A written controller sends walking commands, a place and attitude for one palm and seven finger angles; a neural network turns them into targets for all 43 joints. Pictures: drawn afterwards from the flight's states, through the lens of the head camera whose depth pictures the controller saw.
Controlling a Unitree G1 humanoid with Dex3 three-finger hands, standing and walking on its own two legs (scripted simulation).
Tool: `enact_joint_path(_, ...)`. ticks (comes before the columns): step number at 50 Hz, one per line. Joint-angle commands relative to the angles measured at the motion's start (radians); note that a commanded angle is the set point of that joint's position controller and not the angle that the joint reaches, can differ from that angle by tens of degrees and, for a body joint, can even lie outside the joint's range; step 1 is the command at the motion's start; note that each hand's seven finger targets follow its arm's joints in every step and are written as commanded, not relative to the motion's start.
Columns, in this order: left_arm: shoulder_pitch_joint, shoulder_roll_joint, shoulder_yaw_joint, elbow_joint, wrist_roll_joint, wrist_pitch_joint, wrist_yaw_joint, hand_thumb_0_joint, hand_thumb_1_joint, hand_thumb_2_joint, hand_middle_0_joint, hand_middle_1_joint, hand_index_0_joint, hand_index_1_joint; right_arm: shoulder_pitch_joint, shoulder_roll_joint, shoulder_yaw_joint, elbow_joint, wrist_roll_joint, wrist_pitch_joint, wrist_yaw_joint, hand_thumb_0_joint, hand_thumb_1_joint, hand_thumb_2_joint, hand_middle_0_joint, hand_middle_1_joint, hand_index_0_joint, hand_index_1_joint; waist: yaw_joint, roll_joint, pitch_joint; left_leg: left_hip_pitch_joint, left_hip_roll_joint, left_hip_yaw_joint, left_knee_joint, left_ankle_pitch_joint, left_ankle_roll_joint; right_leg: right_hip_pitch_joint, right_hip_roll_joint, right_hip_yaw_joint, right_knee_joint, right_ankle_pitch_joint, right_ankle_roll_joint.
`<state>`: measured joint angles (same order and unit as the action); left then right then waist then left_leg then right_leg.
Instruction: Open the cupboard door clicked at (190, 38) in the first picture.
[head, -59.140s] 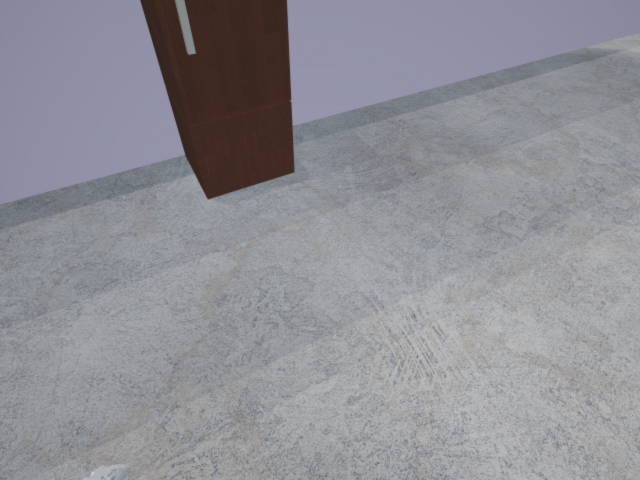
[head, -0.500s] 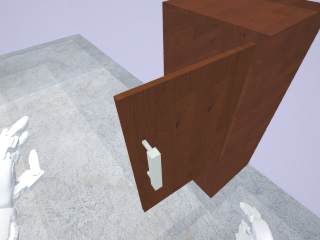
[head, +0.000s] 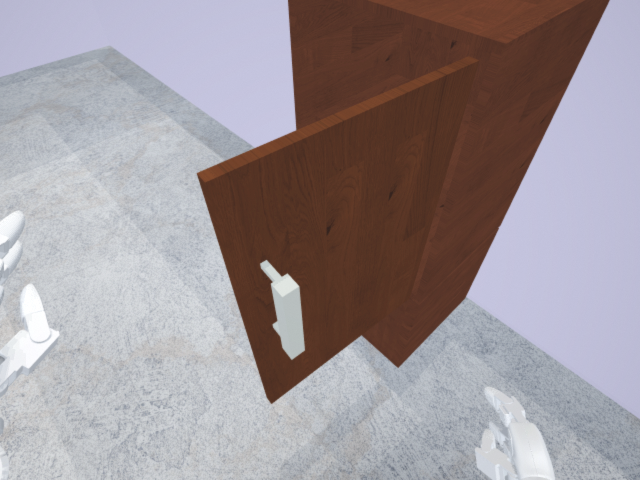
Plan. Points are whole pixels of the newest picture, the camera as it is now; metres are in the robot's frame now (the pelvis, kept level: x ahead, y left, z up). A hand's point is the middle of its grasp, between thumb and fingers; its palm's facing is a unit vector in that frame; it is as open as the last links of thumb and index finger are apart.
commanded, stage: step back with the hand held close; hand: left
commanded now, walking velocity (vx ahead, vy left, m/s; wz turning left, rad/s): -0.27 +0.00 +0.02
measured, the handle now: (281, 310) +0.34 +0.08 +0.01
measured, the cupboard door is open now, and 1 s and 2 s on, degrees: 85 85 85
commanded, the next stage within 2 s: stop stepping back and stand still in 0.86 s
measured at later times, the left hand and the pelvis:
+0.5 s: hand out of the picture +0.11 +0.26 +0.16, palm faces +0.51 -0.75 -0.42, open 7.4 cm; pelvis -0.09 +0.00 -0.02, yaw +1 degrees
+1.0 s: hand out of the picture +0.06 +0.24 +0.15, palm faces +0.31 -0.81 -0.50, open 7.4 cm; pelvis -0.17 +0.00 +0.00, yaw -2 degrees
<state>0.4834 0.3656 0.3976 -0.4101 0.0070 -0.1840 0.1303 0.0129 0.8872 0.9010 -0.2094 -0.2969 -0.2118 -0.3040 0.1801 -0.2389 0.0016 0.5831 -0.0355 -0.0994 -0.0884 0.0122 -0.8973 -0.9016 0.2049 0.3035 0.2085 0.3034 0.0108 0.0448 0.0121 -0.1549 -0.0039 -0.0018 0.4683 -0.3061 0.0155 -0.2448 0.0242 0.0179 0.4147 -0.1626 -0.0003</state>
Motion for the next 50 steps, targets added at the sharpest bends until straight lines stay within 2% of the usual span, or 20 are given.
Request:
enact_joint_path(1, 0.056, 0.205, 0.141, -0.249, -0.009, -0.048, 0.039, 0.0, 0.9, 0.9, -0.2, -0.3, -0.2, -0.3, -0.043, -0.103, -0.059, -0.181, 0.014, -0.017, -0.015, 0.0, -0.9, -0.9, 0.2, 0.3, 0.2, 0.3, -0.016, -0.041, -0.221, -0.1, 0.067, -0.038, 0.008, 0.473, -0.029, 0.197, -0.11, 0.083, 0.087, 0.512, -0.048)
enact_joint_path(7, 0.061, 0.226, 0.169, -0.301, -0.011, -0.066, 0.053, 0.0, 0.9, 0.9, -0.2, -0.3, -0.2, -0.3, -0.046, -0.105, -0.058, -0.195, 0.016, -0.01, -0.021, 0.0, -0.9, -0.9, 0.2, 0.3, 0.2, 0.3, -0.017, -0.022, -0.132, -0.243, 0.075, -0.079, -0.045, 0.158, 0.013, 0.117, -0.085, 0.094, 0.082, 0.229, -0.026)
enact_joint_path(10, 0.035, 0.206, 0.16, -0.306, 0.013, -0.071, 0.065, 0.0, 0.9, 0.9, -0.2, -0.3, -0.2, -0.3, -0.034, -0.121, -0.061, -0.194, 0.0, -0.017, -0.028, 0.0, -0.9, -0.9, 0.2, 0.3, 0.2, 0.3, -0.018, 0.062, -0.082, -0.385, 0.108, -0.122, -0.117, -0.032, 0.043, 0.145, -0.037, 0.064, 0.137, 0.065, -0.011)
enact_joint_path(15, -0.046, 0.166, 0.141, -0.291, 0.057, -0.078, 0.081, 0.0, 0.9, 0.9, -0.2, -0.3, -0.2, -0.3, 0.001, -0.122, -0.069, -0.186, -0.014, -0.046, -0.031, 0.0, -0.9, -0.9, 0.2, 0.3, 0.2, 0.3, -0.027, 0.132, -0.02, -0.649, 0.162, -0.159, -0.173, -0.385, 0.1, 0.249, 0.001, 0.041, 0.323, 0.01, -0.005)
enact_joint_path(18, -0.074, 0.189, 0.148, -0.309, 0.05, -0.085, 0.085, 0.0, 0.9, 0.9, -0.2, -0.3, -0.2, -0.3, 0.027, -0.117, -0.071, -0.169, -0.018, -0.056, -0.031, 0.0, -0.9, -0.9, 0.2, 0.3, 0.2, 0.3, -0.042, -0.028, -0.028, -0.533, 0.083, -0.126, -0.032, -0.33, 0.062, 0.117, -0.067, 0.143, 0.18, 0.031, -0.039)
enact_joint_path(21, -0.107, 0.22, 0.159, -0.286, 0.026, -0.101, 0.066, 0.0, 0.9, 0.9, -0.2, -0.3, -0.2, -0.3, 0.014, -0.107, -0.065, -0.157, 0.02, -0.061, -0.01, 0.0, -0.9, -0.9, 0.2, 0.3, 0.2, 0.3, -0.037, -0.122, -0.021, -0.335, 0.01, -0.044, 0.19, -0.3, 0.032, -0.157, -0.182, 0.303, -0.058, -0.299, -0.089)
enact_joint_path(24, -0.059, 0.233, 0.17, -0.269, 0.0, -0.115, 0.061, 0.0, 0.9, 0.9, -0.2, -0.3, -0.2, -0.3, 0.011, -0.09, -0.051, -0.13, 0.032, -0.057, 0.005, 0.0, -0.9, -0.9, 0.2, 0.3, 0.2, 0.3, -0.04, -0.137, -0.068, -0.181, 0.009, -0.043, 0.214, -0.201, 0.02, -0.253, -0.201, 0.232, -0.061, -0.286, -0.092)
enact_joint_path(26, -0.023, 0.239, 0.188, -0.29, -0.008, -0.123, 0.059, 0.0, 0.9, 0.9, -0.2, -0.3, -0.2, -0.3, -0.007, -0.106, -0.051, -0.149, 0.034, -0.055, -0.001, 0.0, -0.9, -0.9, 0.2, 0.3, 0.2, 0.3, -0.035, -0.023, -0.04, -0.283, 0.068, -0.13, 0.03, -0.316, 0.051, -0.205, -0.112, 0.156, 0.039, -0.323, -0.04)
enact_joint_path(28, -0.017, 0.228, 0.213, -0.307, 0.009, -0.128, 0.065, 0.0, 0.9, 0.9, -0.2, -0.3, -0.2, -0.3, -0.028, -0.126, -0.056, -0.163, 0.028, -0.068, -0.013, 0.0, -0.9, -0.9, 0.2, 0.3, 0.2, 0.3, -0.023, 0.221, -0.029, -0.596, 0.255, -0.34, -0.283, -0.558, 0.127, 0.067, 0.037, 0.013, 0.415, -0.201, 0.021)
enact_joint_path(29, -0.029, 0.214, 0.207, -0.348, 0.019, -0.126, 0.078, 0.0, 0.9, 0.9, -0.2, -0.3, -0.2, -0.3, -0.005, -0.097, -0.058, -0.155, -0.005, -0.081, -0.02, 0.0, -0.9, -0.9, 0.2, 0.3, 0.2, 0.3, -0.028, 0.182, -0.049, -0.608, 0.303, -0.391, -0.324, -0.434, 0.149, 0.105, 0.079, -0.007, 0.554, -0.194, 0.02)
enact_joint_path(31, 0.014, 0.192, 0.194, -0.262, 0.006, -0.114, 0.072, 0.0, 0.9, 0.9, -0.2, -0.3, -0.2, -0.3, -0.013, -0.103, -0.073, -0.122, 0.009, -0.102, -0.009, 0.0, -0.9, -0.9, 0.2, 0.3, 0.2, 0.3, -0.019, 0.14, -0.072, -0.432, 0.296, -0.27, -0.251, -0.257, 0.147, 0.005, 0.066, 0.014, 0.563, -0.291, 0.015)
enact_joint_path(35, -0.008, 0.163, 0.107, -0.247, -0.011, -0.083, 0.067, 0.0, 0.9, 0.9, -0.2, -0.3, -0.2, -0.3, -0.03, -0.102, -0.059, -0.077, 0.004, -0.116, 0.006, 0.0, -0.9, -0.9, 0.2, 0.3, 0.2, 0.3, -0.019, 0.119, -0.034, -0.256, 0.252, -0.195, -0.191, -0.051, 0.098, -0.003, 0.019, -0.027, 0.166, -0.274, -0.001)
enact_joint_path(37, -0.078, 0.206, 0.106, -0.284, -0.012, -0.095, 0.048, 0.0, 0.9, 0.9, -0.2, -0.3, -0.2, -0.3, -0.047, -0.098, -0.054, -0.072, 0.017, -0.11, 0.018, 0.0, -0.9, -0.9, 0.2, 0.3, 0.2, 0.3, -0.021, -0.028, -0.04, -0.196, 0.143, -0.083, -0.017, -0.007, 0.027, -0.009, -0.086, 0.091, -0.103, 0.025, -0.042)
enact_joint_path(38, -0.101, 0.253, 0.125, -0.283, -0.006, -0.095, 0.051, 0.0, 0.9, 0.9, -0.2, -0.3, -0.2, -0.3, -0.041, -0.074, -0.049, -0.069, 0.016, -0.097, 0.017, 0.0, -0.9, -0.9, 0.2, 0.3, 0.2, 0.3, -0.031, -0.167, -0.068, -0.198, 0.056, 0.025, 0.123, -0.027, -0.021, -0.04, -0.241, 0.258, -0.126, 0.244, -0.095)
enact_joint_path(39, -0.13, 0.277, 0.137, -0.257, -0.007, -0.1, 0.053, 0.0, 0.9, 0.9, -0.2, -0.3, -0.2, -0.3, -0.062, -0.067, -0.042, -0.078, 0.018, -0.094, 0.017, 0.0, -0.9, -0.9, 0.2, 0.3, 0.2, 0.3, -0.014, -0.187, -0.078, -0.223, 0.024, 0.037, 0.288, -0.08, -0.031, -0.06, -0.342, 0.331, -0.131, 0.443, -0.131)
enact_joint_path(41, -0.081, 0.265, 0.142, -0.243, -0.002, -0.071, 0.051, 0.0, 0.9, 0.9, -0.2, -0.3, -0.2, -0.3, -0.07, -0.058, -0.05, -0.09, 0.04, -0.083, 0.017, 0.0, -0.9, -0.9, 0.2, 0.3, 0.2, 0.3, 0.002, -0.273, -0.163, -0.348, -0.007, -0.007, 0.491, -0.166, -0.029, 0.11, -0.331, 0.262, -0.016, 0.802, -0.126)
enact_joint_path(43, -0.024, 0.265, 0.154, -0.272, 0.002, -0.068, 0.047, 0.0, 0.9, 0.9, -0.2, -0.3, -0.2, -0.3, -0.092, -0.035, -0.023, -0.1, 0.035, -0.063, 0.012, 0.0, -0.9, -0.9, 0.2, 0.3, 0.2, 0.3, -0.004, -0.18, -0.177, -0.344, 0.009, 0.03, 0.4, -0.152, -0.031, 0.169, -0.308, 0.176, 0.048, 0.905, -0.153)
enact_joint_path(46, 0.033, 0.27, 0.179, -0.331, -0.01, -0.065, 0.046, 0.0, 0.9, 0.9, -0.2, -0.3, -0.2, -0.3, -0.086, -0.044, -0.017, -0.115, 0.031, -0.042, -0.004, 0.0, -0.9, -0.9, 0.2, 0.3, 0.2, 0.3, -0.013, -0.115, -0.175, -0.241, -0.003, 0.06, 0.172, -0.036, -0.031, 0.146, -0.245, 0.139, 0.051, 0.837, -0.114)
enact_joint_path(48, 0.08, 0.27, 0.184, -0.342, -0.021, -0.071, 0.043, 0.0, 0.9, 0.9, -0.2, -0.3, -0.2, -0.3, -0.077, -0.063, -0.035, -0.107, 0.036, -0.036, -0.015, 0.0, -0.9, -0.9, 0.2, 0.3, 0.2, 0.3, -0.023, -0.068, -0.182, -0.148, 0.028, 0.025, -0.056, 0.202, -0.024, 0.153, -0.182, 0.085, 0.105, 0.698, -0.059)
enact_joint_path(50, 0.142, 0.275, 0.207, -0.39, -0.027, -0.08, 0.036, 0.0, 0.9, 0.9, -0.2, -0.3, -0.2, -0.3, -0.052, -0.111, -0.066, -0.152, 0.042, -0.044, -0.005, 0.0, -0.9, -0.9, 0.2, 0.3, 0.2, 0.3, 0.009, 0.114, -0.257, -0.008, 0.215, -0.145, -0.108, 0.598, 0.049, 0.063, -0.037, 0.033, 0.169, 0.083, 0.019)
